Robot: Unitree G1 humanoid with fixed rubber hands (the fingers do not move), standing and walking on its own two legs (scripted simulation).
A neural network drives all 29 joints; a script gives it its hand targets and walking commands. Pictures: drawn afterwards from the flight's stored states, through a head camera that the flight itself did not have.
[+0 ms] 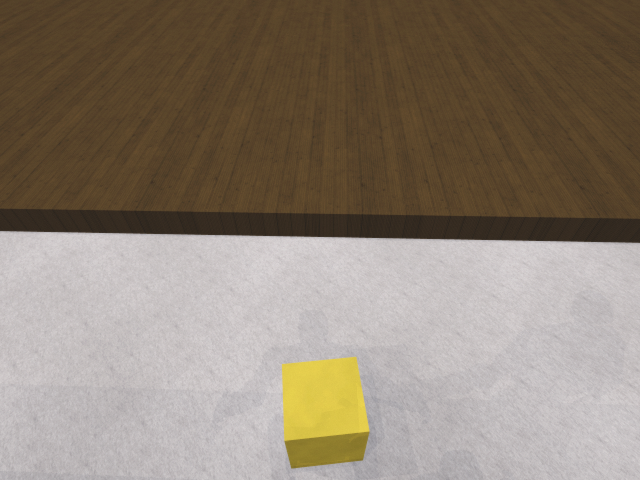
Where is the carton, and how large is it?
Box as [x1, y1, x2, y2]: [282, 357, 369, 468]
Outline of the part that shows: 355,357 282,364 284,441 291,468 362,459 369,431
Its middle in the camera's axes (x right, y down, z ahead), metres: +0.01 +0.49 +1.10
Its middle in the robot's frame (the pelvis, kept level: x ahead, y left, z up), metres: +0.47 +0.01 -0.66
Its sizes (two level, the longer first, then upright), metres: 0.210 0.200 0.250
